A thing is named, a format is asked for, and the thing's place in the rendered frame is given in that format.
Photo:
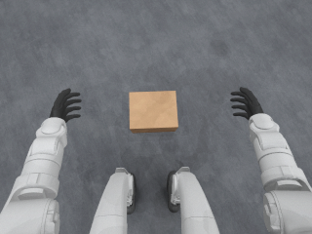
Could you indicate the carton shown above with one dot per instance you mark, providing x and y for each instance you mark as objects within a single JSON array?
[{"x": 153, "y": 112}]

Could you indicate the robot left hand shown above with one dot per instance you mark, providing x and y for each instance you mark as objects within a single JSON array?
[{"x": 60, "y": 109}]

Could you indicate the right robot forearm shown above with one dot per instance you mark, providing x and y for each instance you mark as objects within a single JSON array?
[{"x": 279, "y": 171}]

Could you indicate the left robot thigh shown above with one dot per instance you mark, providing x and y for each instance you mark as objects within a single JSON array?
[{"x": 111, "y": 214}]

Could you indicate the robot thigh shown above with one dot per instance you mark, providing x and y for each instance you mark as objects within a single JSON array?
[
  {"x": 195, "y": 212},
  {"x": 111, "y": 214}
]

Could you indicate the left robot upper arm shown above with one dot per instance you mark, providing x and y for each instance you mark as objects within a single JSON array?
[{"x": 32, "y": 216}]

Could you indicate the left robot forearm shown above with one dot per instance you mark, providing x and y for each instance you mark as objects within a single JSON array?
[{"x": 39, "y": 178}]

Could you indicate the robot right hand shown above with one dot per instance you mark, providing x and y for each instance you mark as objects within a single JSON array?
[{"x": 251, "y": 104}]

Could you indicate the right robot thigh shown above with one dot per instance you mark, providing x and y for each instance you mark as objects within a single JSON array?
[{"x": 195, "y": 212}]

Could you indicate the right robot upper arm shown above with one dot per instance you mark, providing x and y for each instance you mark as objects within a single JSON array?
[{"x": 288, "y": 211}]

